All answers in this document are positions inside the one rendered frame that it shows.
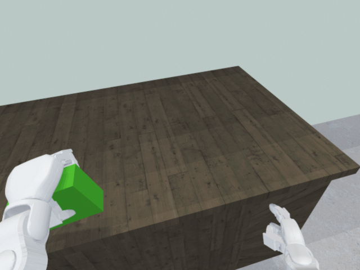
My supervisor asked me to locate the left robot hand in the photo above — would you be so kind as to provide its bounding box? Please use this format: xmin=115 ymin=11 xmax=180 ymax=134
xmin=5 ymin=149 xmax=79 ymax=228

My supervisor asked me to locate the sponge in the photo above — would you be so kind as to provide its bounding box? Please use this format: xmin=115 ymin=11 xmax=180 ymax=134
xmin=6 ymin=164 xmax=104 ymax=230

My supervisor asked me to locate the robot left forearm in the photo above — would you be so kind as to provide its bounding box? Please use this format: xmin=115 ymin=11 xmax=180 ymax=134
xmin=0 ymin=199 xmax=52 ymax=270

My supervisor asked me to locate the robot right forearm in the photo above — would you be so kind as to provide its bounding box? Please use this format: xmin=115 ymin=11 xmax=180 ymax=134
xmin=285 ymin=244 xmax=320 ymax=270

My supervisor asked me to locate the table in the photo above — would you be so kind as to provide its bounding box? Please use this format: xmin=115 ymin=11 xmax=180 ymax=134
xmin=0 ymin=66 xmax=360 ymax=270

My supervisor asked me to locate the right robot hand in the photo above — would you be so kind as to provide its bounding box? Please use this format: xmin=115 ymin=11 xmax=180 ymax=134
xmin=263 ymin=204 xmax=305 ymax=254

